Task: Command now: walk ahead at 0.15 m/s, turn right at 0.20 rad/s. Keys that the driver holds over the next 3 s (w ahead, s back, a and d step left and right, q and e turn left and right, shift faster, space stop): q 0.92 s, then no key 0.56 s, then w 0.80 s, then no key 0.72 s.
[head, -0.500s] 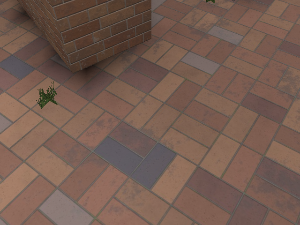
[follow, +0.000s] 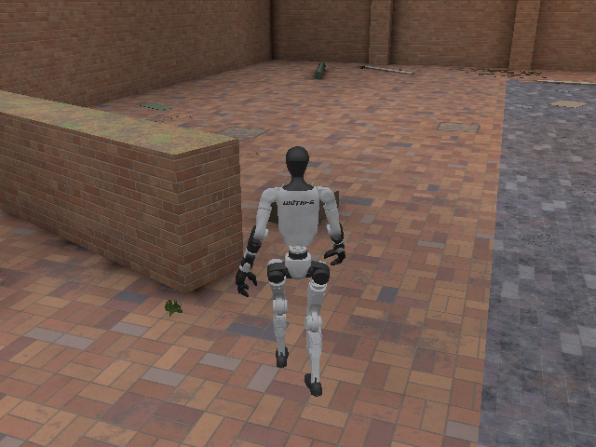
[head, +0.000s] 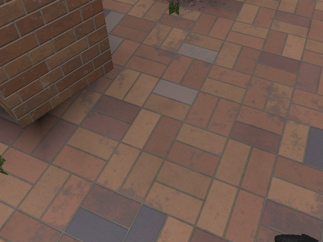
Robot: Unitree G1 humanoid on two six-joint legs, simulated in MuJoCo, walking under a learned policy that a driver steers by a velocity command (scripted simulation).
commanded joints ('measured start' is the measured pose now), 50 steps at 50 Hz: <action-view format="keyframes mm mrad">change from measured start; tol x32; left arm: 1 212 53 6 -54 -33 -17 10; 25 -312 72 -30 -170 23 22 39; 50 -157 114 3 -163 22 65 -18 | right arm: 1 323 -223 -57 24 16 -3 -6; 50 142 -169 -68 -74 30 102 8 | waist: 1 -71 263 -490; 22 -70 -229 -26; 50 -67 87 -128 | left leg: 1 675 503 -604 -46 1022 299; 13 166 167 -386 -303 -255 152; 21 -141 -58 -246 -5 -513 -56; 27 -89 -45 -50 651 -349 -85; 39 125 -17 82 128 -407 -55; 43 515 403 -528 -199 409 131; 50 389 188 -231 -190 382 163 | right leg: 1 -295 40 -20 628 -202 54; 19 -27 -75 -149 -190 124 42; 22 -155 -563 357 -536 -64 -147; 37 29 -447 -139 -235 766 -107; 41 -74 -433 -216 -76 611 -12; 43 -537 -197 -331 311 -195 133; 50 -454 -199 -158 441 88 135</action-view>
